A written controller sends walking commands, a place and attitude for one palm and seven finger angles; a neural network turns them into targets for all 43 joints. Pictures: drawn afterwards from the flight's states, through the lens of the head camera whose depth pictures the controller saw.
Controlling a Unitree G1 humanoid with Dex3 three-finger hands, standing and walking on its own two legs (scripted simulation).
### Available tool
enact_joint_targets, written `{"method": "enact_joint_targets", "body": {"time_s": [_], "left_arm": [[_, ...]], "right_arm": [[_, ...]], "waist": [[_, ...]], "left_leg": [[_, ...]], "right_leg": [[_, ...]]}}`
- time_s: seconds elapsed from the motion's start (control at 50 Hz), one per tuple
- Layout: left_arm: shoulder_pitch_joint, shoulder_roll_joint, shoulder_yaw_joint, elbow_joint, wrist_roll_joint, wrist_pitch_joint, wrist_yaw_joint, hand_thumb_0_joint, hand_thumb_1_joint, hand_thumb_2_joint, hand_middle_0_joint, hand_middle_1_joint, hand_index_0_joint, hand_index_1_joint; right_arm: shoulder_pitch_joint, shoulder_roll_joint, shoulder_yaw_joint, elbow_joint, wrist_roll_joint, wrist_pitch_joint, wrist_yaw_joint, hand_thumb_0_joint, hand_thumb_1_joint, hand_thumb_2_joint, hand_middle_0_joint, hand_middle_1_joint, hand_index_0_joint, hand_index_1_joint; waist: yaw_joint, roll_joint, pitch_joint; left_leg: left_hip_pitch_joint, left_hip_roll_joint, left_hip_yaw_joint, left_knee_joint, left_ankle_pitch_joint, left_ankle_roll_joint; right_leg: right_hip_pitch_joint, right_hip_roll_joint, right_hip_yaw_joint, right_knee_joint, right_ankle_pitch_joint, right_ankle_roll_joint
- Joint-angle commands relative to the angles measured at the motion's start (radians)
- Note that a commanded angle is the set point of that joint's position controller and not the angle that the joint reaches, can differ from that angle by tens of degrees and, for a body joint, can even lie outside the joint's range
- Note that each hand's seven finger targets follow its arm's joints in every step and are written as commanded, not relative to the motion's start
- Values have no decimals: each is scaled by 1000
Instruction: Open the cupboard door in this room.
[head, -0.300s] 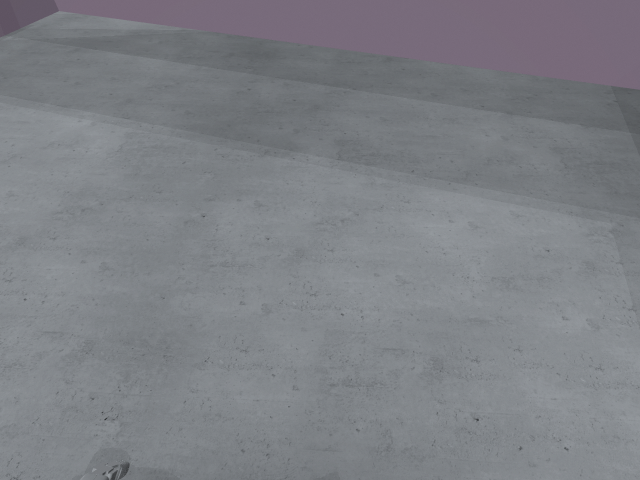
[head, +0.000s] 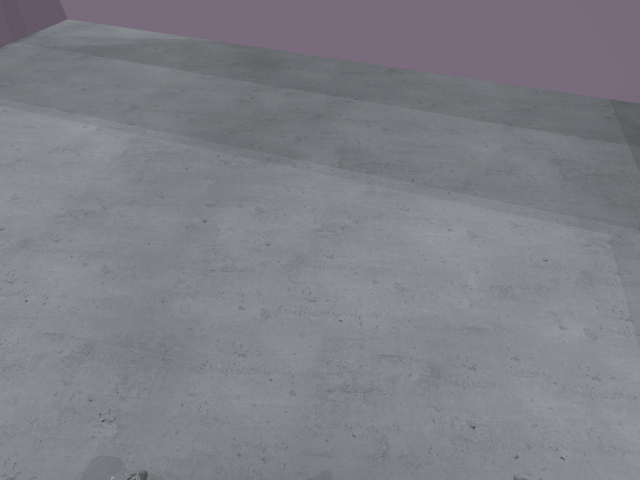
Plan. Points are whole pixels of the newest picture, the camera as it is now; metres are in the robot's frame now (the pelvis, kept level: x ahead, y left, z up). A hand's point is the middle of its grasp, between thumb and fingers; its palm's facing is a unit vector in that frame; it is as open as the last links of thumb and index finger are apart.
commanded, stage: stand and wait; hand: left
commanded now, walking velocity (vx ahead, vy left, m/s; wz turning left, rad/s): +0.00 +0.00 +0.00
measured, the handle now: out of the picture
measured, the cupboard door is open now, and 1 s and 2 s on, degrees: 0 0 0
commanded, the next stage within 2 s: turn or walk to find it in 0.60 s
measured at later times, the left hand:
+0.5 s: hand out of the picture +0.06 +0.24 -0.15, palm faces -0.03 -0.94 -0.34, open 7.4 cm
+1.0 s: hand out of the picture +0.02 +0.22 -0.18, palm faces +0.08 -0.97 -0.25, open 7.4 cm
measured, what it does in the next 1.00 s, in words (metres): stands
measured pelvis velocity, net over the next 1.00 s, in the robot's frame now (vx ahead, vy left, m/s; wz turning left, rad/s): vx -0.03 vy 0.00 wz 0.10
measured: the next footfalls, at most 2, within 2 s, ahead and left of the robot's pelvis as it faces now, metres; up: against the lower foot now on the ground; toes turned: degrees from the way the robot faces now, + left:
right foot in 1.26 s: +0.00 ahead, -0.13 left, +0.00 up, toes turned +13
left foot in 1.66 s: -0.12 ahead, +0.10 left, +0.00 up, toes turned +30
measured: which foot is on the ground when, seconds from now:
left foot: down 0.00-1.00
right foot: down 0.00-0.98, up 1.00-1.00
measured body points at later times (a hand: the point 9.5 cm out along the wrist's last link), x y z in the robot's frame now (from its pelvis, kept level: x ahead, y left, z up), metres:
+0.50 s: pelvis -0.02 -0.01 +0.00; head -0.02 -0.01 +0.45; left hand +0.06 +0.29 -0.13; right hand +0.05 -0.31 -0.13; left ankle -0.01 +0.11 -0.74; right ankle -0.01 -0.13 -0.74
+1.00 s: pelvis -0.03 +0.00 -0.02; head -0.01 +0.02 +0.43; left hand +0.01 +0.27 -0.16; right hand +0.04 -0.25 -0.16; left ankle -0.01 +0.11 -0.74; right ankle -0.01 -0.13 -0.74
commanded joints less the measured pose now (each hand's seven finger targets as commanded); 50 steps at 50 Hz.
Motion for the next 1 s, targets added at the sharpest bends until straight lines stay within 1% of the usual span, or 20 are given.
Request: {"method": "enact_joint_targets", "body": {"time_s": [0.0,0.12,0.28,0.3,0.36,0.46,0.5,0.54,0.62,0.64,0.68,0.72,0.76,0.84,0.88,0.9,0.92,0.94,0.96,0.98], "left_arm": [[-48,225,49,-63,-5,-30,18,0,900,900,-200,-300,-200,-300],[-43,227,46,-41,-6,-31,16,0,900,900,-200,-300,-200,-300],[-37,233,45,-15,-7,-34,16,0,900,900,-200,-300,-200,-300],[-36,234,43,-12,-8,-33,15,0,900,900,-200,-300,-200,-300],[-37,235,42,-5,-8,-33,14,0,900,900,-200,-300,-200,-300],[-36,234,42,-2,-7,-33,13,0,900,900,-200,-300,-200,-300],[-36,235,43,-3,-6,-33,13,0,900,900,-200,-300,-200,-300],[-41,235,42,-3,-6,-33,13,0,900,900,-200,-300,-200,-300],[-38,236,45,-7,-6,-30,14,0,900,900,-200,-300,-200,-300],[-36,230,48,-11,-6,-27,15,0,900,900,-200,-300,-200,-300],[-10,183,43,-14,-5,-14,21,0,900,900,-200,-300,-200,-300],[20,134,35,-19,-6,2,27,0,900,900,-200,-300,-200,-300],[41,128,39,-36,-4,9,31,0,900,900,-200,-300,-200,-300],[48,151,55,-85,0,17,36,0,900,900,-200,-300,-200,-300],[32,147,61,-117,3,19,39,0,900,900,-200,-300,-200,-300],[26,140,63,-129,4,20,40,0,900,900,-200,-300,-200,-300],[15,125,64,-141,4,22,40,0,900,900,-200,-300,-200,-300],[7,98,64,-153,1,26,39,0,900,900,-200,-300,-200,-300],[13,64,61,-162,-3,26,40,0,900,900,-200,-300,-200,-300],[13,61,60,-175,-2,21,42,0,900,900,-200,-300,-200,-300]], "right_arm": [[-48,-210,-46,-52,1,-24,-12,0,-900,-900,200,300,200,300],[-44,-214,-42,-27,3,-23,-11,0,-900,-900,200,300,200,300],[-25,-220,-38,4,6,-22,-9,0,-900,-900,200,300,200,300],[-27,-222,-37,8,5,-23,-10,0,-900,-900,200,300,200,300],[-21,-224,-35,16,6,-22,-9,0,-900,-900,200,300,200,300],[-19,-226,-34,23,6,-22,-8,0,-900,-900,200,300,200,300],[-14,-223,-34,24,6,-23,-7,0,-900,-900,200,300,200,300],[-15,-225,-35,27,5,-22,-7,0,-900,-900,200,300,200,300],[-15,-226,-36,21,5,-21,-5,0,-900,-900,200,300,200,300],[-14,-218,-36,15,5,-18,-4,0,-900,-900,200,300,200,300],[12,-167,-28,10,3,-6,-2,0,-900,-900,200,300,200,300],[38,-112,-20,1,0,8,0,0,-900,-900,200,300,200,300],[52,-95,-21,-18,-1,20,1,0,-900,-900,200,300,200,300],[92,-82,-38,-56,-1,37,3,0,-900,-900,200,300,200,300],[125,-72,-48,-72,-1,40,5,0,-900,-900,200,300,200,300],[138,-68,-51,-77,-2,40,6,0,-900,-900,200,300,200,300],[153,-74,-54,-82,-4,39,7,0,-900,-900,200,300,200,300],[166,-92,-59,-91,-9,36,8,0,-900,-900,200,300,200,300],[175,-126,-69,-100,-12,29,4,0,-900,-900,200,300,200,300],[195,-138,-76,-105,-7,23,-3,0,-900,-900,200,300,200,300]], "waist": [[-8,-3,-61],[-5,-5,-43],[-5,-19,-52],[-4,-8,-44],[-5,-20,-34],[-3,-9,-19],[-4,-10,-31],[-5,-16,-19],[-2,-2,-23],[-1,-6,-24],[-1,-2,-33],[1,-5,-21],[4,-30,-14],[-7,-105,-32],[-21,-109,-43],[-27,-83,-40],[-36,-33,-33],[-43,79,-15],[-43,213,-9],[-45,234,-21]], "left_leg": [[18,125,-87,-74,239,28],[14,126,-93,-95,190,26],[16,131,-99,-107,179,22],[16,131,-99,-110,173,22],[7,131,-101,-117,157,21],[0,131,-108,-127,138,21],[1,132,-109,-126,141,21],[-1,132,-109,-130,134,19],[-19,130,-120,-121,150,22],[-30,128,-124,-108,161,23],[-58,125,-124,-77,191,18],[-104,118,-124,-49,178,11],[-150,102,-121,-6,175,6],[-172,63,-88,134,116,-1],[-165,61,-87,171,106,1],[-158,71,-102,155,116,6],[-160,91,-155,111,132,20],[-182,139,-281,13,136,53],[-169,230,-477,-113,181,117],[-112,274,-571,-152,291,183]], "right_leg": [[19,-89,79,-69,219,-48],[14,-91,89,-97,178,-48],[26,-95,95,-115,167,-51],[21,-96,96,-119,158,-50],[17,-96,99,-130,134,-51],[6,-94,103,-140,104,-50],[13,-95,100,-140,103,-49],[3,-92,102,-142,94,-48],[11,-96,87,-127,92,-45],[13,-98,80,-116,96,-43],[16,-104,65,-82,117,-34],[4,-114,56,-62,97,-24],[-3,-134,61,-53,94,-27],[-62,-221,94,-62,58,-79],[-92,-238,79,-35,55,-92],[-117,-226,48,-1,39,-82],[-142,-186,7,56,-5,-59],[-169,-103,-51,167,-80,-21],[-207,-2,-95,321,-154,14],[-270,10,-38,455,-282,14]]}}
